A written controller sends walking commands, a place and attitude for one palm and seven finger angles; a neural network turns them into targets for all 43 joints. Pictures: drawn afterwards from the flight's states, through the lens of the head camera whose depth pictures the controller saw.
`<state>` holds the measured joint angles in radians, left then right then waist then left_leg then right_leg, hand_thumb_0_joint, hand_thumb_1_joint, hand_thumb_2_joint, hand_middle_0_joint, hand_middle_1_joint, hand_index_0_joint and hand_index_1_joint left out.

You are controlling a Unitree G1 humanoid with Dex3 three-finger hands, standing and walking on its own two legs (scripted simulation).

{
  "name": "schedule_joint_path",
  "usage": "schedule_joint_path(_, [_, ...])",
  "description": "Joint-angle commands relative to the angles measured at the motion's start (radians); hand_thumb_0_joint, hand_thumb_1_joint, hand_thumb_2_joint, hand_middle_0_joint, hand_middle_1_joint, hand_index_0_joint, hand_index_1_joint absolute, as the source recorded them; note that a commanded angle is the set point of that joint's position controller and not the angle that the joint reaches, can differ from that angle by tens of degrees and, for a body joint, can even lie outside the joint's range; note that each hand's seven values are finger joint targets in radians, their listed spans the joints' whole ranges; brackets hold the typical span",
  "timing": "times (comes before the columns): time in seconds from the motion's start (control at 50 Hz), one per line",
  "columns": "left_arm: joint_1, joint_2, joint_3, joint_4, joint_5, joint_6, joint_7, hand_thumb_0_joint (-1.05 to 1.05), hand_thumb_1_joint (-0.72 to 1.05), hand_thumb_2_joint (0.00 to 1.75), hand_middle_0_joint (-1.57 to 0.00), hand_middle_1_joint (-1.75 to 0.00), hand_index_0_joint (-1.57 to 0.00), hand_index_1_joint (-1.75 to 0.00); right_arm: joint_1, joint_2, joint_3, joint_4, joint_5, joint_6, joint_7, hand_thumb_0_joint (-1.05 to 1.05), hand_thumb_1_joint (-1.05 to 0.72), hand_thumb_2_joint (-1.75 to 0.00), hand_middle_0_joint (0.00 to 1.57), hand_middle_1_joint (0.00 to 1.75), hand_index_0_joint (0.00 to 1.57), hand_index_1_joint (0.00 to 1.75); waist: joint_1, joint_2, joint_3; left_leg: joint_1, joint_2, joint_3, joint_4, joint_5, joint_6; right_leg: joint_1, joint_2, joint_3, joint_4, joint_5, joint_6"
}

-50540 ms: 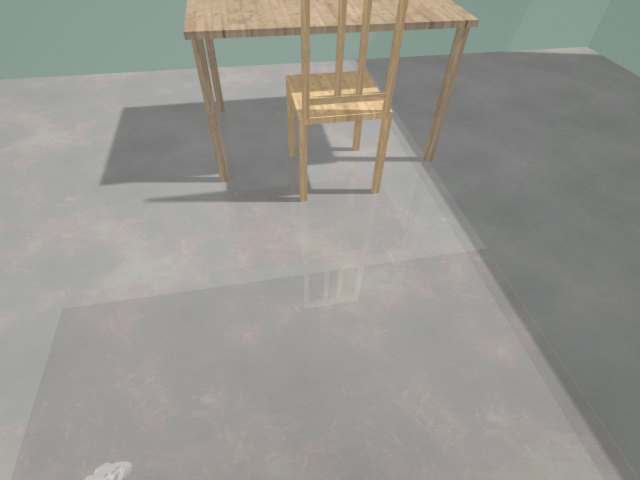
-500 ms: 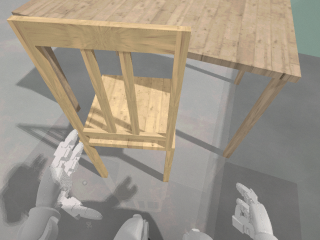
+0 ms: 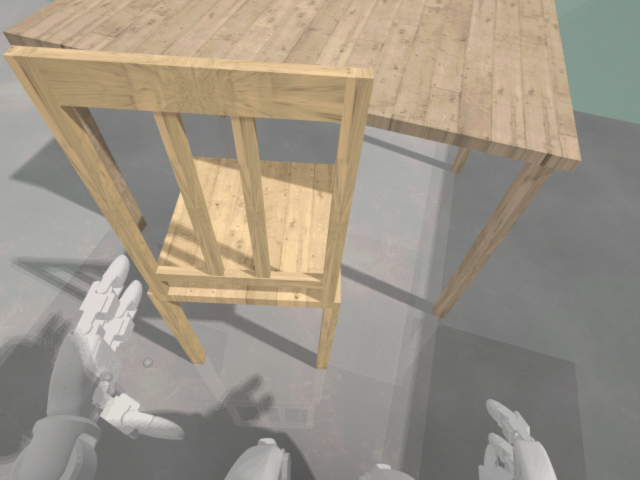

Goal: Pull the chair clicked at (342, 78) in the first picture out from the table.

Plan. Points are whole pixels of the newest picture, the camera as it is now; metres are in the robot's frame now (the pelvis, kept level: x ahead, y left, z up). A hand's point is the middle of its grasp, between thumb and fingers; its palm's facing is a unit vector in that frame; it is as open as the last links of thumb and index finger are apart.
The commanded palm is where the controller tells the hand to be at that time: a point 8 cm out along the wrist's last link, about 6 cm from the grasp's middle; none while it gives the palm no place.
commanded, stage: raise the hand toward the chair's back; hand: left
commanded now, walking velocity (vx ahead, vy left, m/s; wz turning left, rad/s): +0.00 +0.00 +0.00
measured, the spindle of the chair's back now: (197, 210) +0.48 +0.21 +0.01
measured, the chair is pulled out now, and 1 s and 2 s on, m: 0.12 0.12 0.12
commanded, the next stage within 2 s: aim the fingers beside a spindle in 0.22 s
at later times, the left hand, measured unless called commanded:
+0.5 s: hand (168, 361) +0.25 +0.19 +0.03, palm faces +0.00 -1.00 -0.04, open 16.9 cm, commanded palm +0.23 +0.25 +0.03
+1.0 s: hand (184, 332) +0.29 +0.18 +0.02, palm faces +0.01 -1.00 -0.05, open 16.9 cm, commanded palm +0.27 +0.24 +0.01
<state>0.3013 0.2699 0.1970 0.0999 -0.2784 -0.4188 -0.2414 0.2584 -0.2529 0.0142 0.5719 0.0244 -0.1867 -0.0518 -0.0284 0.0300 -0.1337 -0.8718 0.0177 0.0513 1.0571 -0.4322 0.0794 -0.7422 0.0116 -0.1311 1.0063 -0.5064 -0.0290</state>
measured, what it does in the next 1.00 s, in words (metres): stands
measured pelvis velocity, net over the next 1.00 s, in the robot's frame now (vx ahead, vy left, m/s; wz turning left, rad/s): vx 0.00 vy -0.02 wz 0.00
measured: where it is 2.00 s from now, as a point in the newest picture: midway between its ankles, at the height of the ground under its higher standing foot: outside the picture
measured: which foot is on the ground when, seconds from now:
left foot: down 0.00-1.00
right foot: down 0.00-1.00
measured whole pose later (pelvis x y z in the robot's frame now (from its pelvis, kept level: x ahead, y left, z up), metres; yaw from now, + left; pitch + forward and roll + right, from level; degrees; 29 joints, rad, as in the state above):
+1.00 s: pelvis +0.00 -0.02 -0.02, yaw +0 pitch +17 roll -3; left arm 0.06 0.28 0.24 0.36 -0.28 -0.49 -0.29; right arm 0.23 -0.27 0.02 0.62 0.02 -0.17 -0.05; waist -0.04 0.04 -0.14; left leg -0.99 0.04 0.04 1.15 -0.46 0.05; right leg -0.86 0.03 -0.15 1.12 -0.55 -0.07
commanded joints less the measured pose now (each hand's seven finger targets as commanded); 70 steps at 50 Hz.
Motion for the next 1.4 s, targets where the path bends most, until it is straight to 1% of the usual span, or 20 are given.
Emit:
schedule_joint_path(0.0, [-0.094, 0.114, 0.060, -0.118, -0.004, -0.078, 0.006, 0.00, -0.50, 0.30, -0.06, -0.08, -0.06, -0.08, -0.059, -0.151, -0.051, -0.137, -0.002, -0.051, 0.003, 0.00, -0.90, -0.90, 0.20, 0.30, 0.20, 0.30, -0.007, 0.063, -0.152, 0.240, 0.023, -0.162, -0.172, 0.094, -0.062, -0.079, 0.009, 0.055, -0.112, 0.085, 0.000])
schedule_joint_path(0.12, [-0.084, 0.158, 0.072, -0.214, -0.023, -0.048, -0.036, 0.00, -0.50, 0.30, -0.06, -0.08, -0.06, -0.08, -0.055, -0.152, -0.052, -0.164, 0.008, -0.055, -0.005, 0.00, -0.90, -0.90, 0.20, 0.30, 0.20, 0.30, 0.009, 0.077, -0.264, 0.308, 0.021, -0.151, -0.178, 0.177, -0.055, 0.012, 0.009, 0.069, -0.141, 0.143, 0.001])
schedule_joint_path(0.24, [-0.096, 0.152, 0.099, -0.190, -0.019, -0.082, 0.017, 0.00, -0.50, 0.30, -0.06, -0.08, -0.06, -0.08, -0.062, -0.139, -0.047, -0.129, -0.002, -0.054, -0.005, 0.00, -0.90, -0.90, 0.20, 0.30, 0.20, 0.30, -0.001, 0.063, -0.192, 0.271, 0.022, -0.149, -0.162, 0.181, -0.056, -0.026, 0.013, 0.059, -0.127, 0.143, 0.000])
schedule_joint_path(0.32, [-0.117, 0.117, 0.060, -0.106, -0.011, -0.076, -0.006, 0.00, -0.50, 0.30, -0.06, -0.08, -0.06, -0.08, -0.061, -0.148, -0.047, -0.130, 0.001, -0.052, -0.002, 0.00, -0.90, -0.90, 0.20, 0.30, 0.20, 0.30, -0.019, 0.028, -0.163, 0.234, 0.019, -0.145, -0.153, 0.128, -0.054, -0.051, 0.011, 0.065, -0.127, 0.116, 0.004])
schedule_joint_path(0.42, [-0.175, 0.120, 0.034, -0.120, -0.019, -0.061, -0.051, 0.00, -0.50, 0.30, -0.06, -0.08, -0.06, -0.08, -0.054, -0.156, -0.049, -0.139, 0.007, -0.053, -0.008, 0.00, -0.90, -0.90, 0.20, 0.30, 0.20, 0.30, -0.019, 0.036, -0.226, 0.247, 0.016, -0.136, -0.133, 0.161, -0.048, -0.023, 0.006, 0.079, -0.127, 0.149, 0.006])
schedule_joint_path(0.46, [-0.204, 0.156, 0.070, -0.136, -0.020, -0.075, -0.039, 0.00, -0.50, 0.30, -0.06, -0.08, -0.06, -0.08, -0.053, -0.153, -0.049, -0.130, 0.002, -0.054, -0.011, 0.00, -0.90, -0.90, 0.20, 0.30, 0.20, 0.30, -0.013, 0.038, -0.248, 0.245, 0.015, -0.130, -0.121, 0.183, -0.045, -0.012, 0.006, 0.088, -0.122, 0.168, 0.005])
schedule_joint_path(0.52, [-0.208, 0.146, 0.073, -0.150, -0.014, -0.104, -0.011, 0.00, -0.50, 0.30, -0.06, -0.08, -0.06, -0.08, -0.058, -0.143, -0.047, -0.126, -0.003, -0.057, -0.005, 0.00, -0.90, -0.90, 0.20, 0.30, 0.20, 0.30, 0.000, 0.076, -0.250, 0.262, 0.016, -0.133, -0.123, 0.206, -0.051, -0.025, 0.005, 0.080, -0.105, 0.175, 0.001])
schedule_joint_path(0.58, [-0.202, 0.162, 0.106, -0.087, -0.005, -0.107, 0.012, 0.00, -0.50, 0.30, -0.06, -0.08, -0.06, -0.08, -0.059, -0.141, -0.048, -0.117, -0.007, -0.046, 0.003, 0.00, -0.90, -0.90, 0.20, 0.30, 0.20, 0.30, 0.001, 0.041, -0.239, 0.207, 0.012, -0.119, -0.107, 0.185, -0.048, -0.015, 0.005, 0.089, -0.099, 0.175, 0.004])
schedule_joint_path(0.64, [-0.200, 0.164, 0.117, -0.010, -0.001, -0.095, 0.007, 0.00, -0.50, 0.30, -0.06, -0.08, -0.06, -0.08, -0.059, -0.145, -0.050, -0.111, -0.005, -0.032, 0.007, 0.00, -0.90, -0.90, 0.20, 0.30, 0.20, 0.30, -0.001, 0.011, -0.225, 0.159, 0.009, -0.106, -0.091, 0.165, -0.045, -0.012, 0.006, 0.104, -0.100, 0.175, 0.007])
schedule_joint_path(0.72, [-0.236, 0.163, 0.106, -0.003, -0.018, -0.088, -0.030, 0.00, -0.50, 0.30, -0.06, -0.08, -0.06, -0.08, -0.057, -0.151, -0.050, -0.118, 0.001, -0.027, 0.006, 0.00, -0.90, -0.90, 0.20, 0.30, 0.20, 0.30, -0.004, 0.034, -0.256, 0.151, 0.005, -0.093, -0.078, 0.178, -0.043, 0.021, 0.000, 0.125, -0.106, 0.204, 0.010])
schedule_joint_path(0.74, [-0.251, 0.170, 0.113, 0.011, -0.021, -0.086, -0.036, 0.00, -0.50, 0.30, -0.06, -0.08, -0.06, -0.08, -0.054, -0.154, -0.051, -0.112, 0.001, -0.026, 0.004, 0.00, -0.90, -0.90, 0.20, 0.30, 0.20, 0.30, -0.014, -0.003, -0.259, 0.140, 0.008, -0.097, -0.070, 0.183, -0.039, 0.021, 0.003, 0.126, -0.104, 0.211, 0.013])
schedule_joint_path(0.86, [-0.373, 0.175, 0.103, 0.012, -0.026, -0.131, -0.045, 0.00, -0.50, 0.30, -0.06, -0.08, -0.06, -0.08, -0.047, -0.154, -0.050, -0.084, -0.001, -0.038, -0.003, 0.00, -0.90, -0.90, 0.20, 0.30, 0.20, 0.30, -0.030, 0.037, -0.253, 0.136, 0.012, -0.102, -0.049, 0.168, -0.037, -0.032, 0.002, 0.133, -0.092, 0.177, 0.012])
schedule_joint_path(0.92, [-0.386, 0.170, 0.102, 0.056, -0.021, -0.134, -0.041, 0.00, -0.50, 0.30, -0.06, -0.08, -0.06, -0.08, -0.042, -0.155, -0.052, -0.077, -0.004, -0.040, -0.001, 0.00, -0.90, -0.90, 0.20, 0.30, 0.20, 0.30, -0.027, 0.042, -0.263, 0.131, 0.011, -0.101, -0.040, 0.163, -0.039, -0.047, 0.000, 0.133, -0.084, 0.171, 0.012])
schedule_joint_path(0.94, [-0.390, 0.194, 0.128, 0.098, -0.019, -0.126, -0.040, 0.00, -0.50, 0.30, -0.06, -0.08, -0.06, -0.08, -0.035, -0.160, -0.052, -0.070, -0.005, -0.037, -0.001, 0.00, -0.90, -0.90, 0.20, 0.30, 0.20, 0.30, -0.028, -0.001, -0.261, 0.104, 0.013, -0.101, -0.033, 0.155, -0.037, -0.043, 0.002, 0.138, -0.082, 0.163, 0.015])
schedule_joint_path(0.96, [-0.411, 0.190, 0.120, 0.104, -0.017, -0.123, -0.044, 0.00, -0.50, 0.30, -0.06, -0.08, -0.06, -0.08, -0.041, -0.160, -0.052, -0.070, -0.003, -0.034, 0.000, 0.00, -0.90, -0.90, 0.20, 0.30, 0.20, 0.30, -0.026, 0.027, -0.259, 0.098, 0.011, -0.097, -0.030, 0.149, -0.038, -0.046, -0.001, 0.143, -0.079, 0.160, 0.014])
schedule_joint_path(1.08, [-0.432, 0.235, 0.173, 0.121, -0.023, -0.105, -0.050, 0.00, -0.50, 0.30, -0.06, -0.08, -0.06, -0.08, -0.035, -0.159, -0.052, -0.087, -0.004, -0.016, 0.003, 0.00, -0.90, -0.90, 0.20, 0.30, 0.20, 0.30, -0.005, 0.024, -0.326, 0.085, 0.010, -0.087, -0.018, 0.190, -0.037, 0.009, -0.003, 0.155, -0.062, 0.221, 0.016])
schedule_joint_path(1.16, [-0.459, 0.218, 0.155, 0.082, -0.020, -0.129, -0.037, 0.00, -0.50, 0.30, -0.06, -0.08, -0.06, -0.08, -0.026, -0.156, -0.055, -0.081, -0.008, -0.020, 0.010, 0.00, -0.90, -0.90, 0.20, 0.30, 0.20, 0.30, -0.005, 0.078, -0.358, 0.153, 0.015, -0.099, -0.021, 0.241, -0.040, -0.026, 0.004, 0.129, -0.040, 0.254, 0.010])
schedule_joint_path(1.24, [-0.492, 0.180, 0.115, 0.168, -0.009, -0.123, -0.037, 0.00, -0.50, 0.30, -0.06, -0.08, -0.06, -0.08, -0.019, -0.166, -0.056, -0.066, -0.009, -0.014, 0.010, 0.00, -0.90, -0.90, 0.20, 0.30, 0.20, 0.30, -0.040, 0.014, -0.294, 0.102, 0.017, -0.106, -0.002, 0.185, -0.038, -0.100, 0.008, 0.123, -0.037, 0.199, 0.013])
schedule_joint_path(1.28, [-0.542, 0.161, 0.087, 0.199, 0.002, -0.118, -0.042, 0.00, -0.50, 0.30, -0.06, -0.08, -0.06, -0.08, -0.016, -0.169, -0.056, -0.062, -0.006, -0.009, 0.011, 0.00, -0.90, -0.90, 0.20, 0.30, 0.20, 0.30, -0.044, 0.025, -0.276, 0.097, 0.017, -0.116, -0.004, 0.156, -0.042, -0.140, 0.007, 0.114, -0.027, 0.161, 0.008])
schedule_joint_path(1.38, [-0.606, 0.171, 0.079, 0.153, 0.017, -0.122, -0.026, 0.00, -0.50, 0.30, -0.06, -0.08, -0.06, -0.08, -0.012, -0.174, -0.060, -0.075, -0.010, -0.001, 0.012, 0.00, -0.90, -0.90, 0.20, 0.30, 0.20, 0.30, -0.030, 0.074, -0.353, 0.175, 0.022, -0.135, -0.009, 0.192, -0.049, -0.173, 0.006, 0.097, -0.003, 0.160, 0.000])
